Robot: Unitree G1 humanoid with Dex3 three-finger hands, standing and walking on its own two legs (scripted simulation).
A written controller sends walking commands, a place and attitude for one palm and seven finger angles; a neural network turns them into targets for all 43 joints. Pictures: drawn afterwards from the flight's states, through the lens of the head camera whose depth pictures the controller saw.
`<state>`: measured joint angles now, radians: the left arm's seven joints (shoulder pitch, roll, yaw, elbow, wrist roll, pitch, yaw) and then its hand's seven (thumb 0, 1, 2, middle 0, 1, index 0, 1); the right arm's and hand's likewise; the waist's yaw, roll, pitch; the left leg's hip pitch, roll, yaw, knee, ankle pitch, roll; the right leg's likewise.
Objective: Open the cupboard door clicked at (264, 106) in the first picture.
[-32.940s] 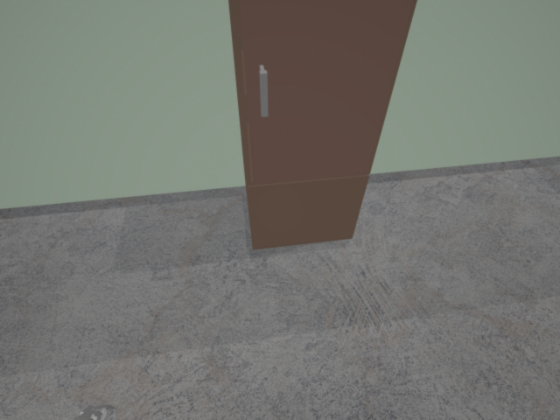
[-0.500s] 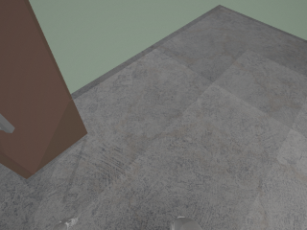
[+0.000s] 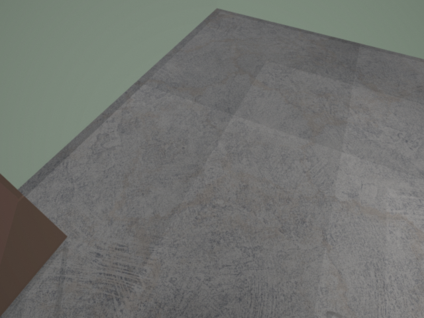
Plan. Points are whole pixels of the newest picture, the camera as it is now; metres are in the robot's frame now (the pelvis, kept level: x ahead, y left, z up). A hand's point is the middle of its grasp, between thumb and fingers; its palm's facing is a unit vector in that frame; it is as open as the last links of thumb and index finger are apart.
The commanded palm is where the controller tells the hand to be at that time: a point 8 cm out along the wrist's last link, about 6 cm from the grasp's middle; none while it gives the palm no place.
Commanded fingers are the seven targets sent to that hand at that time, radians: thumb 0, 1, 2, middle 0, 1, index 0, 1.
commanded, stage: walk to a spot facing it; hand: left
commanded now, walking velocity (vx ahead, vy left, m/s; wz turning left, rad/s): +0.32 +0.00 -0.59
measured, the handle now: out of the picture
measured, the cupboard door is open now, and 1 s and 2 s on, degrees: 36 36 36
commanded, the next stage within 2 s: turn to face it in 1.12 s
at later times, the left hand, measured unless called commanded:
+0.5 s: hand (204, 208) +0.40 +0.05 -0.15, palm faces -0.30 -0.93 -0.21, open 7.4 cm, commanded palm none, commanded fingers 0.00 0.90 0.90 -0.20 -0.30 -0.20 -0.30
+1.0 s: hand (204, 199) +0.44 +0.06 -0.18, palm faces -0.27 -0.95 -0.15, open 7.4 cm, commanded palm none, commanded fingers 0.00 0.90 0.90 -0.20 -0.30 -0.20 -0.30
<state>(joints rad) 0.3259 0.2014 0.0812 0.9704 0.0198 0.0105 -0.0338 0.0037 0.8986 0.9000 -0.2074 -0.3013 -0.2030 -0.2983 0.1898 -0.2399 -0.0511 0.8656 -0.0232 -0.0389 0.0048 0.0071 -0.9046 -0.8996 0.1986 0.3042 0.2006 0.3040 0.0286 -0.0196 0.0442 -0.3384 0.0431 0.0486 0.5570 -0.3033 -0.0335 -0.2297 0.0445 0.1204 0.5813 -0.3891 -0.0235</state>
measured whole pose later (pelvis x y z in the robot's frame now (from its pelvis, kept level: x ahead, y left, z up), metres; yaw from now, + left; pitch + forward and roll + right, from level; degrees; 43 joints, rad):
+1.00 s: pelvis +0.44 -0.12 -0.01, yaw -22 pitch -1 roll +1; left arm 0.38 0.17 0.06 1.13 0.02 -0.03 -0.01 0.00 0.91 0.90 -0.20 -0.30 -0.20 -0.30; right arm 0.12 -0.16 -0.03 0.96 -0.03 -0.08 0.00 0.00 -0.91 -0.90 0.20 0.30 0.20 0.30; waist 0.04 -0.05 0.06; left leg -0.36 0.05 0.16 0.61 -0.25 0.04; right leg -0.33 -0.01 -0.02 1.17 -0.42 -0.05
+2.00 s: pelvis +0.67 -0.30 +0.00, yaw -4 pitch +2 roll +0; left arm 0.16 0.24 0.07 0.88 0.01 0.02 0.01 0.00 0.91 0.90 -0.20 -0.30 -0.20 -0.30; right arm 0.17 -0.24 -0.07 0.90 -0.02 0.04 0.01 0.00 -0.90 -0.90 0.20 0.30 0.20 0.30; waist -0.01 0.02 0.07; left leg -0.41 0.00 -0.06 0.58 -0.22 -0.02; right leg -0.33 -0.04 -0.02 0.62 -0.35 0.06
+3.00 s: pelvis +0.71 -0.36 +0.01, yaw +35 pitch +0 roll +2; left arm 0.21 0.20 0.04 0.88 0.03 0.01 0.01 0.00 0.90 0.90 -0.21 -0.30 -0.20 -0.30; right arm 0.14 -0.24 -0.06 0.92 -0.01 0.07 0.04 0.01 -0.91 -0.90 0.20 0.30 0.20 0.30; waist 0.00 -0.05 0.11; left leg -0.33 0.02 0.09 0.72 -0.42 -0.06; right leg -0.25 -0.17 -0.23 0.58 -0.31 0.01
